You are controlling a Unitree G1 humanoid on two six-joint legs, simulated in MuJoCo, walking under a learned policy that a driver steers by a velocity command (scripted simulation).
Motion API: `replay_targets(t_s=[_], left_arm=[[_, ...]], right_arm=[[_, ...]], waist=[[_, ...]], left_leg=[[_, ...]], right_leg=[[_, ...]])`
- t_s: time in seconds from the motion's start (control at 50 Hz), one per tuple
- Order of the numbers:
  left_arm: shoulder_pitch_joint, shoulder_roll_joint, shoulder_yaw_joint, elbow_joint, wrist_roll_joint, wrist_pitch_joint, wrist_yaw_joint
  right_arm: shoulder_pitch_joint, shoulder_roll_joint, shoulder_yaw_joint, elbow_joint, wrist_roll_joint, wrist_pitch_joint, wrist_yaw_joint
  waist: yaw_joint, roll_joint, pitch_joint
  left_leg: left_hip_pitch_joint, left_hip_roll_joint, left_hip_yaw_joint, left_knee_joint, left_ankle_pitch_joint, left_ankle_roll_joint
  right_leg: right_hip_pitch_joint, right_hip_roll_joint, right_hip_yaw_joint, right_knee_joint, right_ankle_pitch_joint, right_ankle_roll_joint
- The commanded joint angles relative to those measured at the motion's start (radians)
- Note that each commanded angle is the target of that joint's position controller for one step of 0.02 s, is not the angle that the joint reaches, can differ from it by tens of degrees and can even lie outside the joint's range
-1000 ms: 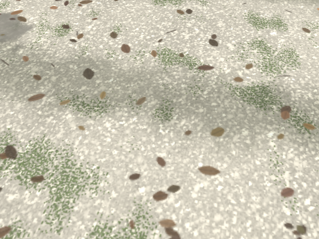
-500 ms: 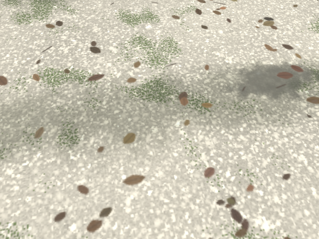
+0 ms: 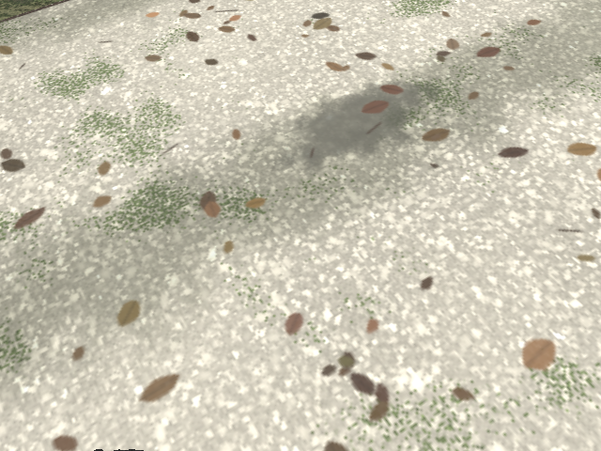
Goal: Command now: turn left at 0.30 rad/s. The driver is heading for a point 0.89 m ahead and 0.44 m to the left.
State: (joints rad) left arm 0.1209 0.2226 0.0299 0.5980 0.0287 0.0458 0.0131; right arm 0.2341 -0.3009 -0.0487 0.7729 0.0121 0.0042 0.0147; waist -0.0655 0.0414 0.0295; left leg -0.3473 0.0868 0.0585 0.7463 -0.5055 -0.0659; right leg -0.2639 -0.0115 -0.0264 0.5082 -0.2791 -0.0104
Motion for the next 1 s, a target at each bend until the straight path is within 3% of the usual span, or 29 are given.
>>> replay_targets(t_s=[0.02, 0.08, 0.12, 0.2, 0.26, 0.32, 0.34, 0.36, 0.38, 0.4, 0.42, 0.44, 0.46, 0.48, 0.52, 0.56, 0.6, 0.66, 0.74, 0.8, 0.84, 0.86, 0.88, 0.9, 0.92, 0.94, 0.96, 0.98, 1.0], left_arm=[[0.036, 0.233, 0.079, -0.037, -0.008, -0.034, 0.019], [-0.027, 0.152, 0.058, -0.033, -0.01, -0.042, 0.037], [-0.029, 0.136, 0.057, -0.021, -0.008, -0.041, 0.046], [-0.028, 0.183, 0.078, 0.001, -0.013, -0.036, 0.045], [-0.034, 0.224, 0.097, 0.016, -0.033, -0.041, 0.024], [-0.054, 0.234, 0.107, 0.031, -0.059, -0.046, 0.003], [-0.032, 0.219, 0.106, 0.05, -0.066, -0.045, -0.002], [0.015, 0.188, 0.101, 0.068, -0.054, -0.046, -0.011], [-0.046, 0.113, 0.074, -0.004, 0.004, -0.052, -0.007], [-0.113, 0.142, 0.075, -0.03, 0.0, -0.058, 0.001], [-0.147, 0.18, 0.083, -0.032, -0.027, -0.059, 0.005], [-0.147, 0.174, 0.083, -0.029, -0.033, -0.064, 0.013], [-0.131, 0.18, 0.084, -0.018, -0.021, -0.068, 0.021], [-0.112, 0.194, 0.091, -0.011, -0.013, -0.069, 0.024], [-0.058, 0.173, 0.085, 0.028, -0.019, -0.063, 0.015], [-0.038, 0.164, 0.079, 0.044, -0.03, -0.07, -0.005], [-0.096, 0.167, 0.079, 0.024, -0.04, -0.085, -0.02], [-0.139, 0.184, 0.084, 0.023, -0.044, -0.124, -0.03], [-0.177, 0.159, 0.075, 0.009, -0.049, -0.16, -0.039], [-0.16, 0.163, 0.077, -0.001, -0.063, -0.179, -0.038], [-0.082, 0.183, 0.091, 0.014, -0.079, -0.188, -0.033], [-0.001, 0.199, 0.103, 0.036, -0.082, -0.19, -0.029], [0.133, 0.234, 0.117, 0.061, -0.071, -0.191, -0.022], [0.275, 0.282, 0.117, 0.063, -0.03, -0.19, -0.02], [0.246, 0.321, 0.122, 0.071, -0.007, -0.192, -0.037], [0.192, 0.257, 0.107, 0.054, -0.022, -0.188, -0.037], [0.215, 0.211, 0.092, 0.065, -0.033, -0.18, -0.029], [0.241, 0.197, 0.081, 0.073, -0.031, -0.174, -0.025], [0.257, 0.188, 0.074, 0.091, -0.026, -0.171, -0.024]], right_arm=[[-0.033, -0.173, -0.058, -0.077, 0.017, 0.015, -0.024], [0.015, -0.108, -0.059, -0.081, 0.021, 0.047, -0.042], [-0.025, -0.076, -0.052, -0.118, 0.015, 0.055, -0.042], [-0.069, -0.031, -0.035, -0.194, 0.008, 0.057, -0.005], [-0.052, -0.06, -0.047, -0.225, 0.009, 0.067, 0.013], [-0.013, -0.074, -0.065, -0.238, 0.014, 0.083, 0.018], [0.032, -0.089, -0.078, -0.227, 0.013, 0.083, 0.01], [0.113, -0.169, -0.111, -0.21, 0.01, 0.076, -0.011], [0.147, -0.323, -0.144, -0.231, 0.005, 0.064, -0.028], [0.15, -0.304, -0.128, -0.252, -0.036, 0.023, -0.009], [0.107, -0.264, -0.113, -0.248, -0.031, -0.003, 0.0], [0.064, -0.235, -0.105, -0.241, -0.006, -0.014, -0.008], [0.017, -0.213, -0.098, -0.239, 0.02, -0.008, -0.022], [-0.038, -0.193, -0.087, -0.254, 0.025, 0.001, -0.034], [-0.072, -0.182, -0.074, -0.28, 0.008, 0.023, -0.046], [-0.004, -0.179, -0.071, -0.266, 0.026, 0.019, -0.046], [0.022, -0.2, -0.069, -0.261, 0.028, 0.009, -0.044], [0.046, -0.211, -0.068, -0.248, 0.018, -0.012, -0.048], [0.056, -0.197, -0.059, -0.246, 0.027, -0.02, -0.045], [0.015, -0.178, -0.052, -0.265, 0.031, -0.019, -0.04], [-0.024, -0.153, -0.041, -0.28, 0.033, -0.015, -0.036], [-0.034, -0.119, -0.03, -0.286, 0.031, -0.017, -0.032], [-0.025, -0.063, -0.013, -0.286, 0.026, -0.022, -0.026], [0.003, 0.024, 0.015, -0.3, 0.013, -0.032, -0.023], [0.035, -0.028, 0.008, -0.347, 0.055, -0.05, -0.025], [0.01, -0.095, -0.004, -0.316, 0.051, -0.05, -0.027], [-0.009, -0.114, -0.013, -0.296, 0.027, -0.052, -0.025], [-0.014, -0.092, -0.009, -0.286, 0.013, -0.058, -0.023], [-0.043, -0.069, -0.004, -0.293, 0.016, -0.063, -0.017]], waist=[[0.092, -0.256, -0.082], [0.053, -0.206, -0.056], [0.066, -0.184, -0.053], [0.084, -0.172, -0.082], [0.075, -0.18, -0.094], [0.04, -0.168, -0.101], [0.017, -0.131, -0.111], [-0.009, 0.025, -0.133], [0.004, 0.354, -0.118], [-0.036, 0.248, -0.27], [-0.026, 0.127, -0.221], [0.007, 0.076, -0.159], [0.036, 0.025, -0.125], [0.067, 0.029, -0.117], [0.088, 0.043, -0.152], [0.067, 0.025, -0.18], [0.046, 0.088, -0.107], [0.029, 0.116, -0.054], [0.015, 0.129, -0.025], [0.036, 0.133, -0.018], [0.084, 0.121, -0.026], [0.123, 0.095, -0.049], [0.176, 0.027, -0.119], [0.194, -0.139, -0.228], [0.136, -0.301, -0.164], [0.143, -0.234, -0.052], [0.155, -0.166, 0.002], [0.15, -0.115, 0.009], [0.146, -0.115, 0.052]], left_leg=[[-0.24, -0.023, -0.075, 0.356, -0.079, -0.027], [-0.268, -0.023, -0.082, 0.451, 0.04, -0.042], [-0.29, -0.005, -0.065, 0.38, 0.108, -0.052], [-0.216, 0.022, -0.027, 0.174, 0.128, -0.028], [-0.136, 0.008, 0.017, 0.076, 0.121, 0.014], [-0.025, -0.026, 0.061, -0.085, 0.183, 0.071], [0.079, -0.06, 0.064, -0.181, 0.274, 0.103], [0.259, -0.045, -0.045, -0.279, 0.584, 0.164], [0.466, 0.202, -0.473, -0.3, 1.051, 0.334], [0.437, 0.312, -0.673, -0.374, 0.911, 0.488], [0.41, 0.278, -0.582, -0.401, 0.786, 0.457], [0.369, 0.221, -0.518, -0.404, 0.676, 0.396], [0.329, 0.183, -0.468, -0.402, 0.634, 0.348], [0.274, 0.147, -0.43, -0.4, 0.658, 0.322], [0.252, 0.113, -0.403, -0.396, 0.734, 0.322], [0.258, 0.075, -0.444, -0.469, 0.207, 0.32], [0.23, 0.085, -0.548, -0.547, -0.098, 0.328], [0.219, 0.07, -0.571, -0.546, -0.094, 0.309], [0.16, 0.033, -0.592, -0.5, -0.048, 0.305], [0.058, 0.01, -0.636, -0.455, -0.028, 0.287], [-0.034, -0.009, -0.647, -0.401, -0.046, 0.258], [-0.123, -0.038, -0.615, -0.324, -0.063, 0.224], [-0.266, -0.097, -0.53, -0.12, -0.127, 0.171], [-0.388, -0.198, -0.352, 0.231, -0.133, 0.127], [-0.586, -0.136, -0.296, 0.404, -0.034, 0.119], [-0.643, -0.069, -0.247, 0.504, 0.053, 0.106], [-0.65, -0.055, -0.225, 0.55, 0.131, 0.103], [-0.629, -0.045, -0.218, 0.566, 0.179, 0.11], [-0.634, -0.032, -0.222, 0.557, 0.217, 0.115]], right_leg=[[0.172, -0.315, 0.182, -0.164, 0.525, -0.236], [0.128, -0.3, 0.067, -0.191, 0.47, -0.207], [0.154, -0.304, 0.03, -0.2, 0.415, -0.202], [0.186, -0.341, -0.028, -0.18, 0.434, -0.205], [0.18, -0.37, -0.06, -0.145, 0.48, -0.185], [0.167, -0.37, -0.111, -0.046, 0.45, -0.116], [0.12, -0.332, -0.156, 0.052, 0.409, -0.067], [-0.016, -0.238, -0.22, 0.272, 0.286, 0.007], [-0.416, -0.063, -0.226, 0.628, -0.375, 0.114], [-0.479, 0.008, 0.043, 0.797, -0.47, 0.112], [-0.507, -0.014, 0.098, 0.825, -0.397, 0.087], [-0.519, -0.027, 0.12, 0.778, -0.296, 0.061], [-0.513, -0.046, 0.131, 0.721, -0.212, 0.052], [-0.464, -0.039, 0.133, 0.682, -0.146, 0.054], [-0.397, 0.007, 0.119, 0.657, -0.066, 0.082], [-0.378, 0.02, 0.119, 0.518, 0.003, 0.086], [-0.406, 0.039, 0.123, 0.396, 0.015, 0.088], [-0.388, 0.05, 0.144, 0.251, 0.054, 0.08], [-0.298, 0.071, 0.139, 0.13, 0.046, 0.084], [-0.135, 0.079, 0.135, 0.039, 0.036, 0.081], [0.045, 0.062, 0.121, -0.047, 0.102, 0.062], [0.201, 0.033, 0.112, -0.087, 0.121, 0.043], [0.429, -0.069, 0.197, -0.089, 0.068, 0.002], [0.594, -0.279, 0.505, -0.158, -0.245, -0.087], [0.527, -0.409, 0.847, -0.274, -0.59, -0.184], [0.447, -0.396, 0.795, -0.288, -0.6, -0.186], [0.403, -0.341, 0.664, -0.276, -0.493, -0.161], [0.365, -0.29, 0.566, -0.28, -0.405, -0.144], [0.322, -0.257, 0.493, -0.299, -0.339, -0.142]])
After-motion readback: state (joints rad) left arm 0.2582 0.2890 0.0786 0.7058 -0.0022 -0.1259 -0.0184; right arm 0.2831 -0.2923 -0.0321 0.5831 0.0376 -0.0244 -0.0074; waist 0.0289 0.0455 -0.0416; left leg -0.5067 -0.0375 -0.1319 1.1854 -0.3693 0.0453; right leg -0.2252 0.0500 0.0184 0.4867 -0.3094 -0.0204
